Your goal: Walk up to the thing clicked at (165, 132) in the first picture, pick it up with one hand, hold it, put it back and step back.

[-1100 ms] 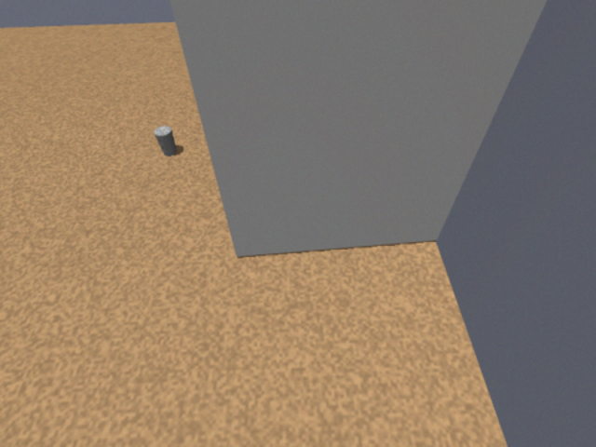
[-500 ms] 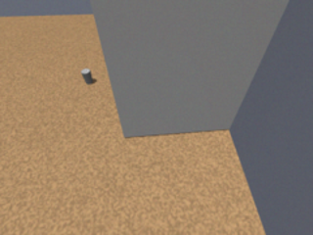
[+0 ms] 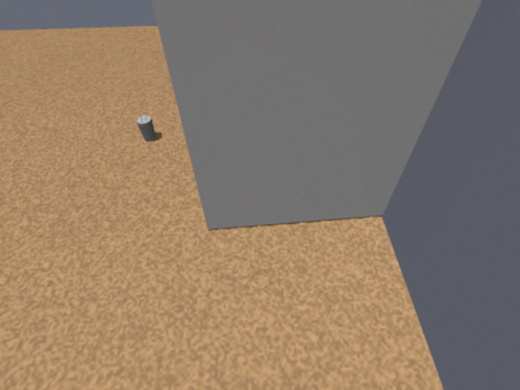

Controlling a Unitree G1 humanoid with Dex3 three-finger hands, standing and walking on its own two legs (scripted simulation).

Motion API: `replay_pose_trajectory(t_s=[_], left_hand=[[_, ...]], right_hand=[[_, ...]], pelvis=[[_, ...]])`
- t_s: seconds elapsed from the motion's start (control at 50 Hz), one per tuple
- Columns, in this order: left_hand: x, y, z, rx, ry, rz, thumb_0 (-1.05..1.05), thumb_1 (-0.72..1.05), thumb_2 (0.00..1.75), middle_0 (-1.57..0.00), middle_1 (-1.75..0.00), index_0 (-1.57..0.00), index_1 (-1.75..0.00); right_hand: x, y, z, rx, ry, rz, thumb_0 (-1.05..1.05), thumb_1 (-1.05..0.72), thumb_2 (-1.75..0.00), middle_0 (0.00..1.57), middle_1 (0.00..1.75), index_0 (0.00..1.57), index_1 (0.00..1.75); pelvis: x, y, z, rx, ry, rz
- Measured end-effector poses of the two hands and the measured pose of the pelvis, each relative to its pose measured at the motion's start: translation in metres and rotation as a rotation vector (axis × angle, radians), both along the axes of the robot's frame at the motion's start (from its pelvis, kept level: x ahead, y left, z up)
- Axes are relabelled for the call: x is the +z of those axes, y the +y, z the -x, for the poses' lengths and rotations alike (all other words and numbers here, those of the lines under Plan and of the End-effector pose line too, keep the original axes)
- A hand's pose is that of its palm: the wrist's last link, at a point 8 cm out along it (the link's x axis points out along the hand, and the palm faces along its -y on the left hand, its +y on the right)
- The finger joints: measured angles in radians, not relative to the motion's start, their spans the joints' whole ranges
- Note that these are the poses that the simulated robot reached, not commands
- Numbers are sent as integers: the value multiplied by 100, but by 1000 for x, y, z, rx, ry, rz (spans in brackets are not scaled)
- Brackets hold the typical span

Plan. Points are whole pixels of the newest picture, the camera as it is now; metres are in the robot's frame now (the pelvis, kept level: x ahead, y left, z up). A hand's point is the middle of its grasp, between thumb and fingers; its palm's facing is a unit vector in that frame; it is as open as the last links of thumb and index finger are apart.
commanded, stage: stand
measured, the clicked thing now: (147, 129) +1.63 +0.71 -0.71
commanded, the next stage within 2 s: walk up in 0.02 s
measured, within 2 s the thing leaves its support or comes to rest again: neither
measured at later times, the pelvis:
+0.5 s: pelvis -0.02 -0.07 -0.01, yaw +23 degrees
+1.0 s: pelvis -0.01 -0.06 -0.03, yaw +41 degrees
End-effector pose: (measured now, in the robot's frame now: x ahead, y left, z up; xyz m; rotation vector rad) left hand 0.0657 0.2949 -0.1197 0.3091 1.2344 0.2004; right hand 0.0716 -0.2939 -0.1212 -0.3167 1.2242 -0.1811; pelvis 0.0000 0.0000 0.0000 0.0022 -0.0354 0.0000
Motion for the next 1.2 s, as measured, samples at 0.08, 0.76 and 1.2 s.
replay_pose_trajectory(t_s=[0.08, 0.76, 1.2], left_hand=[[0, 5, -3, 43, -31, 1, 1, 91, 90, -21, -30, -21, -30], [-19, -40, 231, 584, -33, -60, 1, 91, 90, -21, -30, -21, -30], [20, -103, 273, 775, -57, -166, 1, 91, 90, -21, -30, -21, -30]], right_hand=[[0, -3, 0, 22, -2, 2, 1, -90, -90, 20, 30, 20, 30], [14, 37, -165, 682, -178, 63, 1, -90, -90, 20, 30, 20, 30], [-8, 88, -215, 897, -130, -33, 1, -90, -90, 20, 30, 20, 30]], pelvis=[[-3, -4, 5, 54, 10, -9], [-33, -49, 26, 579, 7, -26], [-23, -67, 14, 820, 0, -11]])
